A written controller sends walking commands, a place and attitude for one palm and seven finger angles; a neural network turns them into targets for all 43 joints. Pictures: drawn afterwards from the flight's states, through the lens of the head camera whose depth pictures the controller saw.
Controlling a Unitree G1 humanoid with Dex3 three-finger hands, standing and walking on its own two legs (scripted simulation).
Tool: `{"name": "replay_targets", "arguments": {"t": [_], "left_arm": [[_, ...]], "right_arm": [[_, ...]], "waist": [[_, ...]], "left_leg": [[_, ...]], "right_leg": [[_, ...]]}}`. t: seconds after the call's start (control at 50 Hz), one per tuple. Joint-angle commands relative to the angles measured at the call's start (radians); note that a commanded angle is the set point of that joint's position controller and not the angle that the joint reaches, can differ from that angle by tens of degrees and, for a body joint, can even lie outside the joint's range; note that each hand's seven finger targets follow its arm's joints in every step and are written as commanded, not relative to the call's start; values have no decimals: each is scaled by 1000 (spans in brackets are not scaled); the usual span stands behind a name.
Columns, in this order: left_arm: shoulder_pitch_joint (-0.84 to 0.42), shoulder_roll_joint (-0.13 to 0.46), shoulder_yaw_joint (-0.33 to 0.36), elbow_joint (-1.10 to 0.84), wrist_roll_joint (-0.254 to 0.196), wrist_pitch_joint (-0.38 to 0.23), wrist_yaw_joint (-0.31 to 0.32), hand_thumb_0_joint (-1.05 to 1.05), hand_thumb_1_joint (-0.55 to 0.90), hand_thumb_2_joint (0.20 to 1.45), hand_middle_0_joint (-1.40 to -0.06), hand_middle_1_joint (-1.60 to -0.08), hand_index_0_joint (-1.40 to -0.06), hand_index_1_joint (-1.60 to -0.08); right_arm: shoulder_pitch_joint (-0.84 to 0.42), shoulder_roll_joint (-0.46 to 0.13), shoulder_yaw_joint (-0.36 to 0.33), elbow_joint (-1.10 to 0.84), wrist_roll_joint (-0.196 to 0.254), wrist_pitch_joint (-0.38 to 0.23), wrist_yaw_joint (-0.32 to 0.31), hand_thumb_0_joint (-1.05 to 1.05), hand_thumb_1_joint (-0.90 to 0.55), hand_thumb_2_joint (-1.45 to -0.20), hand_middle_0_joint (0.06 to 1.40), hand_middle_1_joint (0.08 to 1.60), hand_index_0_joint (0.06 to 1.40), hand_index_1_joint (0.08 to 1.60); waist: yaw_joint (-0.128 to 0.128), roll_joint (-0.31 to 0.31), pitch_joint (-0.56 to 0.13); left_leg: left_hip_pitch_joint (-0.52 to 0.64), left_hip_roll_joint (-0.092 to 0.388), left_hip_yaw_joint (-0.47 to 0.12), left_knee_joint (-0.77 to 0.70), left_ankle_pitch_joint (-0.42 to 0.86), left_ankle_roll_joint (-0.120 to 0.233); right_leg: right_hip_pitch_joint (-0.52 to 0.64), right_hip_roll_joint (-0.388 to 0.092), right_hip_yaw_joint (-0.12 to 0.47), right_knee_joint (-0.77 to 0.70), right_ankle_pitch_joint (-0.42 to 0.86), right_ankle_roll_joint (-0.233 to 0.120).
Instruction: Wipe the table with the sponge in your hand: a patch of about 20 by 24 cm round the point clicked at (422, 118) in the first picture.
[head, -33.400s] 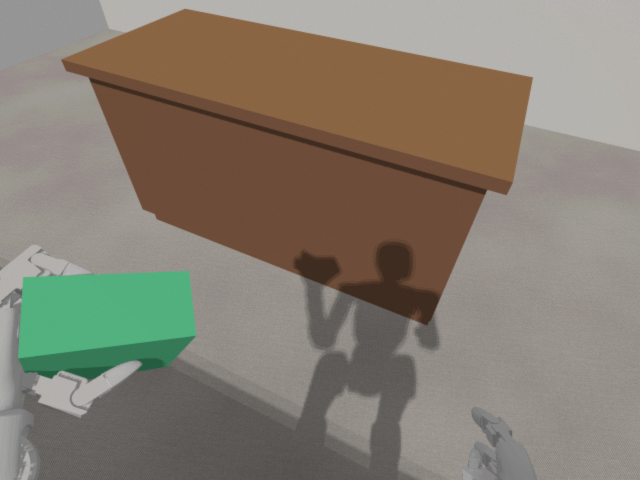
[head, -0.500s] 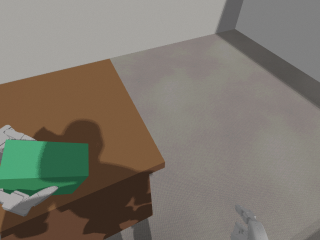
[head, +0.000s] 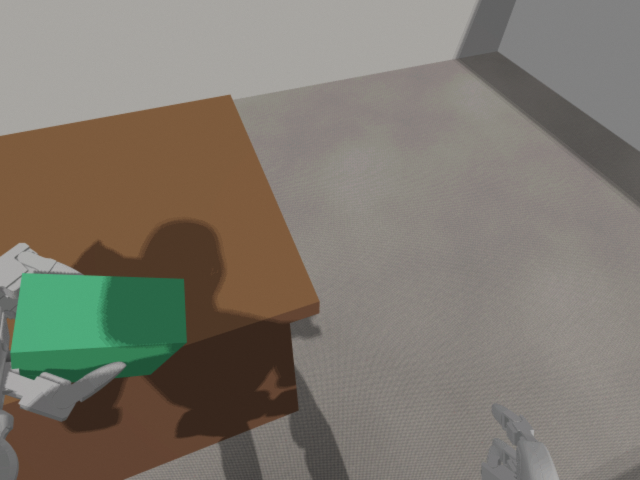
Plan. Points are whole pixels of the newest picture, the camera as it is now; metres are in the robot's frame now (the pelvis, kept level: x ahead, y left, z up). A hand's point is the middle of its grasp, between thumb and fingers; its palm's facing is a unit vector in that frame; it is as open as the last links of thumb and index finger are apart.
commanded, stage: come to a stop and stand still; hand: left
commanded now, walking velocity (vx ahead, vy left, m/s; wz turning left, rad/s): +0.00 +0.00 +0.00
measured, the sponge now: (122, 332) +0.23 +0.21 +0.12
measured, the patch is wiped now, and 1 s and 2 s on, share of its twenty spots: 0.00 0.00 0.00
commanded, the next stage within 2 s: look again from close up in 1.02 s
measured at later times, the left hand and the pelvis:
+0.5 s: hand (51, 352) +0.21 +0.26 +0.13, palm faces +0.27 -0.88 -0.40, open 10.3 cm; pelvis -0.02 +0.02 +0.00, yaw -2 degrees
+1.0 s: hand (56, 308) +0.24 +0.26 +0.16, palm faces +0.33 -0.87 -0.37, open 10.3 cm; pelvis +0.00 +0.02 +0.01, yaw -3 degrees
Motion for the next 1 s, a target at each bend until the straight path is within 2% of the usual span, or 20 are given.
{"name": "replay_targets", "arguments": {"t": [0.0,0.04,0.06,0.08,0.1,0.12,0.16,0.18,0.2,0.24,0.32,0.38,0.4,0.44,0.46,0.58,0.64,0.76,0.88,0.98], "left_arm": [[-61,184,114,-321,-11,-96,24,0,100,1300,-1200,-1600,-1200,-1600],[-14,181,129,-279,-20,-97,26,0,100,1300,-1200,-1600,-1200,-1600],[-984,894,679,-397,93,-182,26,0,100,1300,-1200,-1600,-1200,-1600],[-837,586,484,-48,28,-168,-8,0,100,1300,-1200,-1600,-1200,-1600],[-518,334,275,36,-3,-171,-35,0,100,1300,-1200,-1600,-1200,-1600],[-347,254,227,206,-18,-153,-46,0,100,1300,-1200,-1600,-1200,-1600],[-264,154,97,85,-26,-144,-74,0,100,1300,-1200,-1600,-1200,-1600],[-199,68,24,59,-33,-143,-84,0,100,1300,-1200,-1600,-1200,-1600],[-171,54,-18,-25,-23,-142,-86,0,100,1300,-1200,-1600,-1200,-1600],[-135,64,-32,-99,-11,-133,-77,0,100,1300,-1200,-1600,-1200,-1600],[-210,216,130,-220,10,-150,-38,0,100,1300,-1200,-1600,-1200,-1600],[-325,316,235,-289,11,-168,-25,0,100,1300,-1200,-1600,-1200,-1600],[-338,257,189,-275,7,-171,-28,0,100,1300,-1200,-1600,-1200,-1600],[-349,247,182,-264,14,-177,-30,0,100,1300,-1200,-1600,-1200,-1600],[-362,238,173,-263,17,-181,-31,0,100,1300,-1200,-1600,-1200,-1600],[-226,79,39,-198,17,-181,-43,0,100,1300,-1200,-1600,-1200,-1600],[-177,80,37,-130,19,-158,-42,0,100,1300,-1200,-1600,-1200,-1600],[-187,144,114,-80,4,-139,-40,0,100,1300,-1200,-1600,-1200,-1600],[-250,182,118,-317,0,-145,-36,0,100,1300,-1200,-1600,-1200,-1600],[-175,152,108,-280,1,-133,-23,0,100,1300,-1200,-1600,-1200,-1600]], "right_arm": [[-87,-97,-23,-172,5,-66,2,0,-900,-900,200,300,200,300],[-72,-105,-32,-165,4,-63,1,0,-900,-900,200,300,200,300],[-10,-85,-12,-138,-64,-111,2,0,-900,-900,200,300,200,300],[-59,-59,-22,-47,-36,-96,1,0,-900,-900,200,300,200,300],[-53,-50,-2,-87,-43,-99,13,0,-900,-900,200,300,200,300],[-42,-96,-11,-94,-31,-102,18,0,-900,-900,200,300,200,300],[-47,-116,-21,-119,-11,-94,45,0,-900,-900,200,300,200,300],[-58,-105,-19,-131,-6,-96,59,0,-900,-900,200,300,200,300],[-66,-105,-13,-153,-6,-92,73,0,-900,-900,200,300,200,300],[-83,-99,-2,-178,-4,-91,81,0,-900,-900,200,300,200,300],[-103,-100,6,-207,-18,-91,49,0,-900,-900,200,300,200,300],[-120,-103,11,-204,-28,-92,19,0,-900,-900,200,300,200,300],[-115,-96,12,-201,-27,-97,17,0,-900,-900,200,300,200,300],[-107,-98,11,-197,-23,-110,16,0,-900,-900,200,300,200,300],[-101,-96,12,-193,-24,-118,18,0,-900,-900,200,300,200,300],[-70,-98,3,-152,-30,-143,38,0,-900,-900,200,300,200,300],[-57,-112,0,-146,-32,-119,42,0,-900,-900,200,300,200,300],[-85,-99,7,-166,-31,-65,20,0,-900,-900,200,300,200,300],[-116,-91,11,-193,-35,-69,12,0,-900,-900,200,300,200,300],[-100,-95,3,-178,-35,-70,15,0,-900,-900,200,300,200,300]], "waist": [[19,47,-193],[13,6,-193],[82,-145,-43],[37,-78,-106],[29,-87,-133],[49,1,-185],[58,160,-208],[62,190,-199],[65,170,-187],[68,37,-161],[58,-113,-150],[43,9,-117],[40,101,-111],[50,249,-136],[53,271,-146],[40,138,-186],[40,78,-159],[39,-14,-164],[42,124,-248],[40,106,-262]], "left_leg": [[-52,137,-132,-65,278,9],[-37,112,-123,-66,195,-4],[-139,77,8,63,250,-31],[-21,74,-32,-14,126,-44],[27,66,-44,-92,146,-40],[58,66,-16,-116,170,-39],[73,111,-57,-149,203,-7],[50,136,-77,-164,208,7],[-10,150,-83,-177,170,16],[-108,142,-70,-192,15,16],[-115,96,-59,-179,-166,9],[-135,99,-83,-197,-201,16],[-152,113,-86,-227,-225,19],[-197,144,-96,-261,-254,35],[-197,142,-91,-252,-229,34],[-3,120,-73,-176,89,-13],[0,133,-73,-176,223,-38],[-7,114,-41,-160,238,-44],[60,98,-23,-122,367,-38],[85,100,-22,-99,406,-45]], "right_leg": [[188,-70,45,-99,295,-54],[155,-87,92,-125,279,-75],[-25,-41,155,-156,380,-80],[-32,-150,192,-135,390,-140],[-2,-101,197,-85,419,-114],[48,-59,154,-88,292,-83],[59,-24,118,-76,180,-48],[62,-9,83,-50,162,-40],[93,-2,68,-41,144,-33],[143,2,61,-74,100,-28],[94,-1,91,-162,-54,-34],[80,3,108,-158,-63,-41],[98,17,89,-121,-33,-42],[195,45,51,-47,60,-33],[216,44,42,-41,92,-34],[117,33,40,-104,198,-43],[91,41,29,-108,222,-33],[129,19,45,-146,297,-34],[183,26,34,-101,394,-39],[178,20,40,-107,426,-44]]}}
